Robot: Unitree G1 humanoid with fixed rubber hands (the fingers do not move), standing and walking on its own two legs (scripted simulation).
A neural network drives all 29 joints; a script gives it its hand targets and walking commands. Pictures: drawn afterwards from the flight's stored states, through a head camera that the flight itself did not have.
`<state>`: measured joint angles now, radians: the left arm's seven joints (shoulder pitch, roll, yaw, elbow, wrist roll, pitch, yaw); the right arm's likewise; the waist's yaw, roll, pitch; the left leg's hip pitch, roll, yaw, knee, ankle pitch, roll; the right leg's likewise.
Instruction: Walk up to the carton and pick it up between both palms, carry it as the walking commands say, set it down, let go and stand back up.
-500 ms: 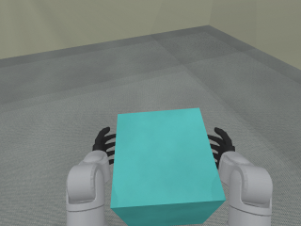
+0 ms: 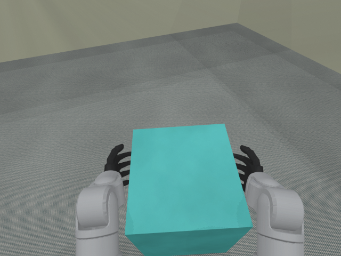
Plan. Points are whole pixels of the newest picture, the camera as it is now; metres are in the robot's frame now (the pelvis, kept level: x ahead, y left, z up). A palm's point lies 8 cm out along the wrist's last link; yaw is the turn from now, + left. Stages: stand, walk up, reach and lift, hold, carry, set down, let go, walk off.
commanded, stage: carry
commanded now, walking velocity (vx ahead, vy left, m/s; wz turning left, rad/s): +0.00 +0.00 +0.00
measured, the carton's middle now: (182, 195) +0.28 +0.00 +0.03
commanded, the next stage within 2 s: none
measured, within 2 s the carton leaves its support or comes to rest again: neither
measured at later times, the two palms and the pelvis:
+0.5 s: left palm (115, 180) +0.28 +0.15 +0.09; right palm (250, 183) +0.28 -0.14 +0.08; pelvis +0.00 +0.00 +0.00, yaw +0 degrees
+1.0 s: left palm (116, 182) +0.28 +0.15 +0.09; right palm (251, 186) +0.28 -0.14 +0.08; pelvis -0.01 +0.00 +0.00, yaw +0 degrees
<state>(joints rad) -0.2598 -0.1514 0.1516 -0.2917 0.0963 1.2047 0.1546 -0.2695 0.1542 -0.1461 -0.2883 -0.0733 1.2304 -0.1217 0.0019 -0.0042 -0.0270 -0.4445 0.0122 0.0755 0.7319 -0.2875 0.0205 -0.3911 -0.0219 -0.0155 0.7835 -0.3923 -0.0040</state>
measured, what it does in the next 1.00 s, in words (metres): stands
